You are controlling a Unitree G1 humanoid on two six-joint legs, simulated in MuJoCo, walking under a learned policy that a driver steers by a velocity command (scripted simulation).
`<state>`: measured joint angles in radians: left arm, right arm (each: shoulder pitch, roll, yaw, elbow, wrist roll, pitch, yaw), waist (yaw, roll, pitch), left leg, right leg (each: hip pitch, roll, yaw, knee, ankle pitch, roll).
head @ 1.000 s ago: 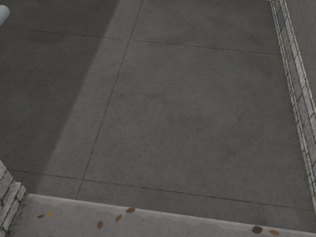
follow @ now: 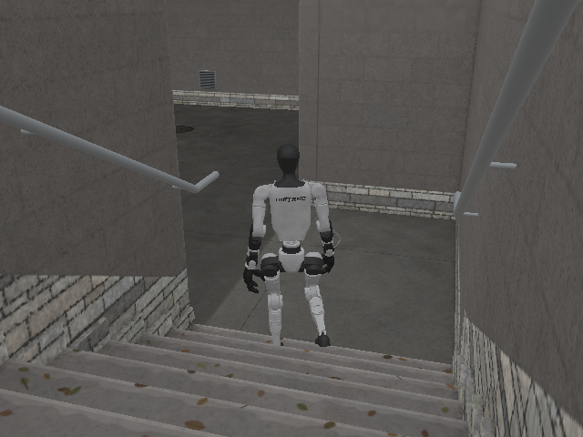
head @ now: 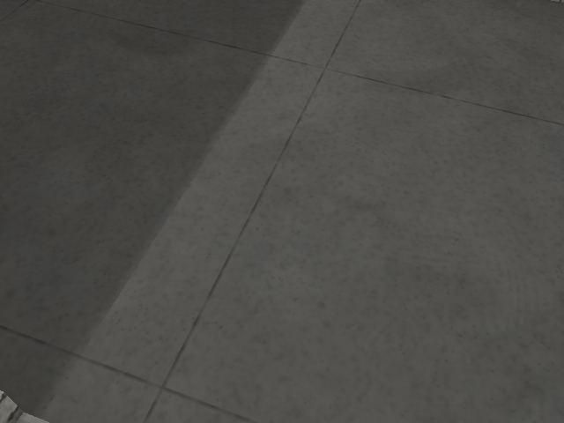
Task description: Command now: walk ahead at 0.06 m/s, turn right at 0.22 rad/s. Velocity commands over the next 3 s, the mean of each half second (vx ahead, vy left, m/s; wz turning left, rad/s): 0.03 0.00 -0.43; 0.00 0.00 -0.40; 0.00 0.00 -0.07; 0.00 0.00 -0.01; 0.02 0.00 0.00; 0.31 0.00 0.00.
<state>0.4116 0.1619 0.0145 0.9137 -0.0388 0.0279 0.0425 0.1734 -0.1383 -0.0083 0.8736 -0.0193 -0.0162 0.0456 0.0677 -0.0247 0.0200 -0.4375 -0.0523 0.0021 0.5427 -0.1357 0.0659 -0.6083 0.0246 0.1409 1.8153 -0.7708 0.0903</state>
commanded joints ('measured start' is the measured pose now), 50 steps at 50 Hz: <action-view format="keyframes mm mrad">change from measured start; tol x16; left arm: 1 23 84 28 -108 33 51 43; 16 -363 86 0 -517 44 54 -17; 25 128 406 114 -363 65 -12 -66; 32 -214 227 -11 -400 69 43 -7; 50 2 222 -15 -352 60 25 63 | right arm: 1 -4 -182 -17 -90 -36 -4 -24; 11 212 -201 11 -92 -13 56 -167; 19 66 -357 -83 -193 16 80 -136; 24 66 -123 -45 -236 2 83 -106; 26 -293 -212 -70 -370 29 16 -106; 32 -69 -112 -53 -306 7 106 -112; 50 -239 -77 8 -479 36 105 -120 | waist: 1 -17 30 -95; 19 -50 231 -72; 22 -24 95 -44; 24 -56 -360 69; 25 122 -293 -30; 32 -122 -84 -58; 50 5 -61 -93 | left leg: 1 67 427 -395 -252 80 220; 6 105 322 -175 -180 218 165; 12 248 362 -182 -154 85 185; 20 -4 347 -39 -219 -297 112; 23 -140 250 78 263 -389 -32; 24 -643 119 108 775 -651 -122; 26 -950 0 -218 917 -517 -112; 33 -595 -42 -20 1484 -21 -166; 50 -630 -121 -191 1605 -270 -224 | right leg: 1 -109 -28 -19 53 267 1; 12 -444 41 -19 -51 565 50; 22 453 6 -232 -1148 380 -156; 23 545 -56 -74 -1322 382 -209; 24 686 -300 383 -1240 830 -287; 25 694 -439 740 -1547 798 -430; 26 655 -434 733 -1576 655 -421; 33 134 -147 238 -1389 662 -185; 42 603 -201 309 -1267 1009 -336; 50 539 -210 387 -1282 1026 -400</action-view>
